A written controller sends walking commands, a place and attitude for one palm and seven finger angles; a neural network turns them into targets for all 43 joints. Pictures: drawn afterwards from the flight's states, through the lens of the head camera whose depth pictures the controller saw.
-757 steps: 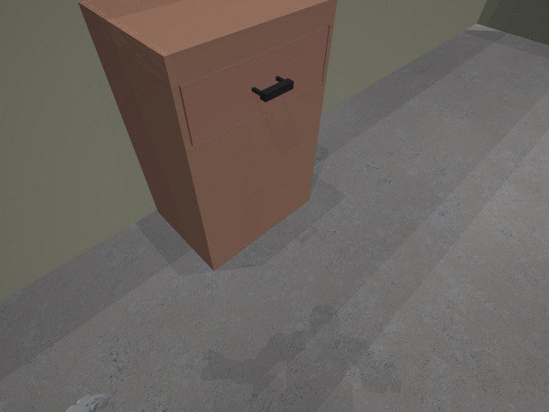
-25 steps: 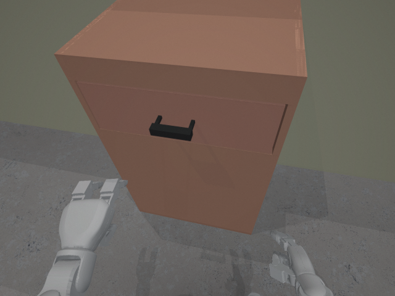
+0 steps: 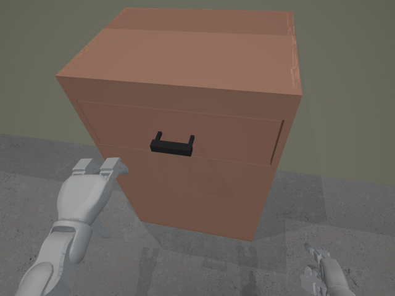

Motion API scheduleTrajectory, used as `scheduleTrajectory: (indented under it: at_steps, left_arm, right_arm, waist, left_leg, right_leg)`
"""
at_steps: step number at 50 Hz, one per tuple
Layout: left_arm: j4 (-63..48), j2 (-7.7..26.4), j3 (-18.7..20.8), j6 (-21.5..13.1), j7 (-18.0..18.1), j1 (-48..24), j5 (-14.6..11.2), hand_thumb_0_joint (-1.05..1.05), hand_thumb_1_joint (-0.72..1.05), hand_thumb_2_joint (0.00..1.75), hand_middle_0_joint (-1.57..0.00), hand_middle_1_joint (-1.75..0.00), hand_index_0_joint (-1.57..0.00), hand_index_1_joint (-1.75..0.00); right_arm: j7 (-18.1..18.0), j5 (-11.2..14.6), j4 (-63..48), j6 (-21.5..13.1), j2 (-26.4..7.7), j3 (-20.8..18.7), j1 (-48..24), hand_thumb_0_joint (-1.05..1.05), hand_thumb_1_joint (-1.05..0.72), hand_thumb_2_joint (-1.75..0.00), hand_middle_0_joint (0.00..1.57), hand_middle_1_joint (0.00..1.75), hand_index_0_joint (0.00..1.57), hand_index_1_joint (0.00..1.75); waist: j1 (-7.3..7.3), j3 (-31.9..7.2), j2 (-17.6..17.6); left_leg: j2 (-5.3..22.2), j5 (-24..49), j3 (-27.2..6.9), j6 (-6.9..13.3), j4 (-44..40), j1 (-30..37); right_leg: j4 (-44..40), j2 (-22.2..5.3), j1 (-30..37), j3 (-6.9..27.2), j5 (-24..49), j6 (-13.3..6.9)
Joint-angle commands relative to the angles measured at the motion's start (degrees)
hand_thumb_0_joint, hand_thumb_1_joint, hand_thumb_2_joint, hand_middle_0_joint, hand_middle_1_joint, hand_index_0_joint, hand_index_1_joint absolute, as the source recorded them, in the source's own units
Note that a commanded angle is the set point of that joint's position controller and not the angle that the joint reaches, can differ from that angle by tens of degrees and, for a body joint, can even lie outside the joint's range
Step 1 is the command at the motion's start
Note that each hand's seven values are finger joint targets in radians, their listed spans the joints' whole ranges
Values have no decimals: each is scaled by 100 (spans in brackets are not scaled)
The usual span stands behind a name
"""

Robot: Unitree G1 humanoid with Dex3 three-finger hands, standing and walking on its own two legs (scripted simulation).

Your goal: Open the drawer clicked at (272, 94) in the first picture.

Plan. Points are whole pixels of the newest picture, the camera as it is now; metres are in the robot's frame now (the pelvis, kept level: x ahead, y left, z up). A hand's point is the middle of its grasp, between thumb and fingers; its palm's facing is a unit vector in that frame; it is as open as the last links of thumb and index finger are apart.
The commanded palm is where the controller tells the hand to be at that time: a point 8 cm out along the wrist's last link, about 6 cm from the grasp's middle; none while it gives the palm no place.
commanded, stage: raise the hand with hooked fingers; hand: left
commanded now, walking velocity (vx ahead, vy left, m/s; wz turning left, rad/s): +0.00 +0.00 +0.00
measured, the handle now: (173, 142) +0.50 +0.13 -0.02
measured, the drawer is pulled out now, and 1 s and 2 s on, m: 0.00 0.00 0.00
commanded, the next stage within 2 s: move the hooked fingers above the handle in 0.70 s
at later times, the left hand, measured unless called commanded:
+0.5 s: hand (91, 178) +0.29 +0.24 +0.10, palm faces -0.02 -0.08 -1.00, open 13.8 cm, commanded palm +0.27 +0.25 +0.15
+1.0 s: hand (105, 181) +0.30 +0.22 +0.08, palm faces -0.02 -0.08 -1.00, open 13.8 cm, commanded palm +0.29 +0.23 +0.14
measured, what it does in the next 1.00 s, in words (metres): stands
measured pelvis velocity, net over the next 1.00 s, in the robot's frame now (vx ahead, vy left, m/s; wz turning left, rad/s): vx -0.01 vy -0.01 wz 0.02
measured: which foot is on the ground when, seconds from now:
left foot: down 0.00-1.00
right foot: down 0.00-1.00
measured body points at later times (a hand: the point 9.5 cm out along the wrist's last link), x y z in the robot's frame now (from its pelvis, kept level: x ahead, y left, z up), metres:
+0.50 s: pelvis +0.00 +0.00 +0.01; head +0.03 -0.03 +0.46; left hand +0.29 +0.24 +0.15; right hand +0.18 -0.22 -0.11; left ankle -0.05 +0.10 -0.73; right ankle +0.04 -0.13 -0.73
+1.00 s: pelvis -0.01 -0.01 +0.01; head +0.02 -0.04 +0.46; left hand +0.29 +0.22 +0.14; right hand +0.18 -0.23 -0.11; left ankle -0.05 +0.10 -0.73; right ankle +0.04 -0.13 -0.73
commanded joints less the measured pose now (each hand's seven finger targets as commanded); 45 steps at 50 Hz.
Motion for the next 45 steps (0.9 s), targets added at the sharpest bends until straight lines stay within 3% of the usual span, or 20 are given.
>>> scheduleTrajectory:
  at_steps: [1, 3, 6, 12, 13, 14, 19, 24, 28, 33, 40, 42, 45]
  left_arm:
    - [-1162, 1251, 730, -42, -116, -1383, -75, 0, -50, 30, -30, -120, -30, -120]
    - [-1130, 1366, 811, -66, -252, -1617, -113, 0, -50, 30, -30, -120, -30, -120]
    - [-924, 1395, 761, -133, -462, -1954, -205, 0, -50, 30, -30, -120, -30, -120]
    - [-763, 1653, 842, -341, -825, -2692, -387, 0, -50, 30, -30, -120, -30, -120]
    - [-797, 1701, 886, -378, -879, -2803, -426, 0, -50, 30, -30, -120, -30, -120]
    - [-720, 1781, 904, -411, -930, -2921, -438, 0, -50, 30, -30, -120, -30, -120]
    - [-450, 1629, 933, -581, -1178, -2336, -638, 0, -50, 30, -30, -120, -30, -120]
    - [-715, 1765, 1133, -798, -1064, -2324, -660, 0, -50, 30, -30, -120, -30, -120]
    - [-967, 1965, 1391, -925, -743, -2463, -620, 0, -50, 30, -30, -120, -30, -120]
    - [-734, 1822, 1234, -763, -514, -2530, -557, 0, -50, 30, -30, -120, -30, -120]
    - [-592, 1709, 951, -562, -701, -2459, -546, 0, -50, 30, -30, -120, -30, -120]
    - [-340, 1654, 835, -583, -750, -2847, -538, 0, -50, 30, -30, -120, -30, -120]
    - [-298, 1645, 778, -699, -741, -3147, -482, 0, -50, 30, -30, -120, -30, -120]
  right_arm:
    - [-44, 49, -879, -145, -443, -4, -606, 0, -90, -90, 20, 30, 20, 30]
    - [-55, 61, -868, -108, -443, 24, -622, 0, -90, -90, 20, 30, 20, 30]
    - [-59, 80, -843, -63, -422, 51, -588, 0, -90, -90, 20, 30, 20, 30]
    - [-82, 106, -807, -1, -459, 62, -530, 0, -90, -90, 20, 30, 20, 30]
    - [-84, 123, -808, -2, -470, 75, -574, 0, -90, -90, 20, 30, 20, 30]
    - [-87, 114, -788, 1, -466, 83, -500, 0, -90, -90, 20, 30, 20, 30]
    - [-5, 141, -799, 58, -527, 18, -369, 0, -90, -90, 20, 30, 20, 30]
    - [32, 137, -864, 69, -573, -39, -315, 0, -90, -90, 20, 30, 20, 30]
    - [6, 165, -869, 32, -591, -84, -335, 0, -90, -90, 20, 30, 20, 30]
    - [-7, 216, -806, -5, -586, -100, -329, 0, -90, -90, 20, 30, 20, 30]
    - [-34, 222, -831, -20, -572, -55, -374, 0, -90, -90, 20, 30, 20, 30]
    - [-67, 228, -770, -29, -579, -39, -327, 0, -90, -90, 20, 30, 20, 30]
    - [-84, 215, -756, -68, -551, -42, -272, 0, -90, -90, 20, 30, 20, 30]
  waist:
    - [111, -1210, -201]
    - [104, -1153, -54]
    - [68, -1094, -168]
    - [20, -1249, -198]
    - [8, -1292, 4]
    - [24, -1383, -21]
    - [86, -1304, -390]
    - [130, -1365, -275]
    - [151, -1446, -38]
    - [91, -1312, -22]
    - [68, -1216, -197]
    - [-24, -1050, -462]
    - [-22, -1206, -308]
  left_leg:
    - [-48, 2221, -324, 1, -708, 103]
    - [-61, 2300, -322, 7, -775, 186]
    - [-71, 2293, -292, 10, -858, 240]
    - [-97, 2382, -283, 22, -963, 360]
    - [-89, 2481, -320, 16, -973, 427]
    - [-96, 2506, -331, 10, -994, 437]
    - [-73, 2728, -313, 5, -1033, 286]
    - [-78, 2538, -331, 5, -1045, 218]
    - [-86, 2385, -376, 2, -1036, 217]
    - [-87, 2059, -350, 4, -1082, 166]
    - [-91, 1809, -299, 44, -1141, 132]
    - [-96, 1565, -263, 57, -1135, 32]
    - [-113, 1674, -275, 59, -1081, 118]
  right_leg:
    - [-474, 147, 1519, 169, 1430, -304]
    - [-575, 163, 1605, 191, 1522, -311]
    - [-683, 155, 1679, 127, 1566, -284]
    - [-825, 157, 1856, 85, 1650, -256]
    - [-841, 174, 1874, 107, 1698, -273]
    - [-833, 144, 1955, 53, 1692, -266]
    - [-845, 161, 2012, 17, 1864, -250]
    - [-833, 143, 1948, 36, 1671, -258]
    - [-820, 167, 1849, 81, 1459, -292]
    - [-852, 165, 1673, 64, 1137, -289]
    - [-913, 145, 1732, 66, 965, -260]
    - [-976, 144, 1557, 76, 788, -230]
    - [-927, 150, 1546, 71, 851, -247]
